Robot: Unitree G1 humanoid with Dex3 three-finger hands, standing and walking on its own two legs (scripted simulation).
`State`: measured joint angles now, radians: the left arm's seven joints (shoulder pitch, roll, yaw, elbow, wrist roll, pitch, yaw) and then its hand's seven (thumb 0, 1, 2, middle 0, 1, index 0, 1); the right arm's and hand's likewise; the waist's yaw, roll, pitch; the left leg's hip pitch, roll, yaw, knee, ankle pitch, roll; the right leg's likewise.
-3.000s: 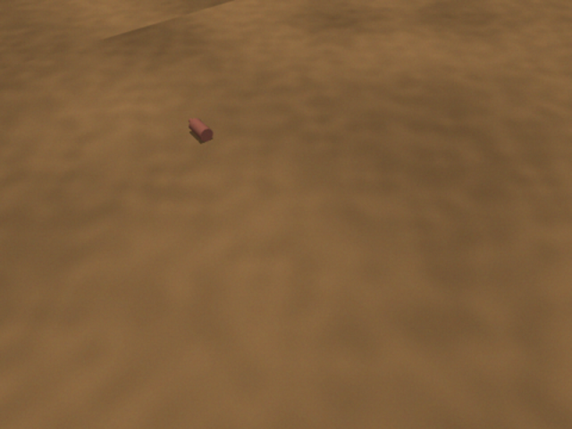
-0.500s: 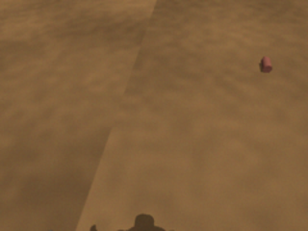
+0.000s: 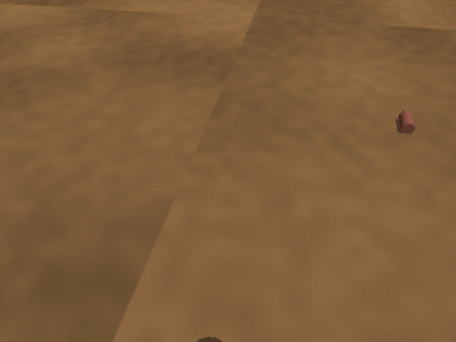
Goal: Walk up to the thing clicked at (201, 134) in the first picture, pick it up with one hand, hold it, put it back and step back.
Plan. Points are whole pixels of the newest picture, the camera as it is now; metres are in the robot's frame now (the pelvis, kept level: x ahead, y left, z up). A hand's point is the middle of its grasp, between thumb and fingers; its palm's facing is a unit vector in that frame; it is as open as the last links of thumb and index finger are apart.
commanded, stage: walk up
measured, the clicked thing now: (406, 120) +1.62 -1.07 -0.72
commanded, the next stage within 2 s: stand in 0.42 s
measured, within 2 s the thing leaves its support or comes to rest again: neither
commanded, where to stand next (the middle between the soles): +0.07 -0.01 m, yaw -3 degrees
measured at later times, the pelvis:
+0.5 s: pelvis +0.01 +0.00 +0.02, yaw +1 degrees
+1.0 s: pelvis +0.00 -0.01 +0.02, yaw +0 degrees
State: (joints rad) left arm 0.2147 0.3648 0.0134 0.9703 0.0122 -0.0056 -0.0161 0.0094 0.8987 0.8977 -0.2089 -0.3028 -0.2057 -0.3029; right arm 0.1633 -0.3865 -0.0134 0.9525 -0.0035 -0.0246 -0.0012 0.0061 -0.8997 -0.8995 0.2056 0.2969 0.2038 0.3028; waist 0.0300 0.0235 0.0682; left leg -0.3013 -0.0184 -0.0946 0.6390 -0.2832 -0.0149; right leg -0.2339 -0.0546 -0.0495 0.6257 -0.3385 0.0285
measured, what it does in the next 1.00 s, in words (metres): stands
